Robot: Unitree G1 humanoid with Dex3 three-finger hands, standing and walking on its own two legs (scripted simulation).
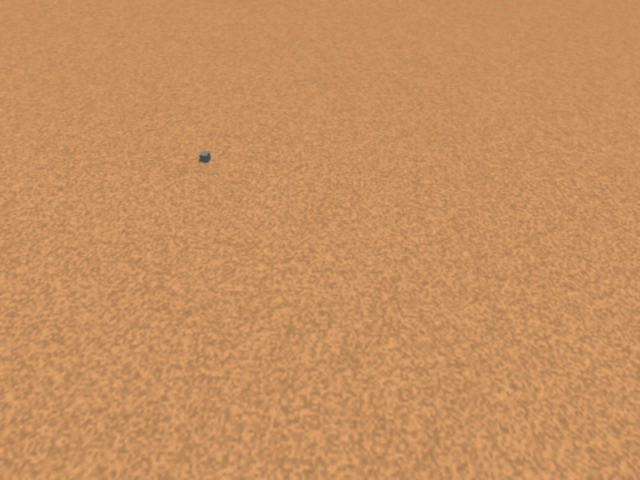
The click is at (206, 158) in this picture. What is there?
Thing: cube
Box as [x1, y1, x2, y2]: [199, 151, 210, 162]
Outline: 202,151 199,155 200,160 207,162 210,158 209,152
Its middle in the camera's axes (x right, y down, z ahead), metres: -0.62 -0.47 +2.08
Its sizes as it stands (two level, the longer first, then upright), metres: 0.042 0.042 0.042
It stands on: the floor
